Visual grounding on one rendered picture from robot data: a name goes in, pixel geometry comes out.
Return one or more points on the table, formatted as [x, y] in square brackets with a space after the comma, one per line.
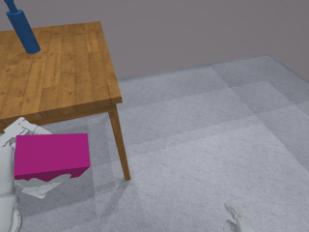
[72, 76]

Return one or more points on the robot right hand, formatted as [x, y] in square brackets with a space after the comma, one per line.
[243, 223]

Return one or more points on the left robot forearm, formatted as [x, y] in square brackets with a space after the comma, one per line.
[10, 217]

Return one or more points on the sponge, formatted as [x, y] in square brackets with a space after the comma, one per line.
[47, 156]

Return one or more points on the robot left hand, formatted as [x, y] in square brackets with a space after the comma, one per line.
[35, 187]

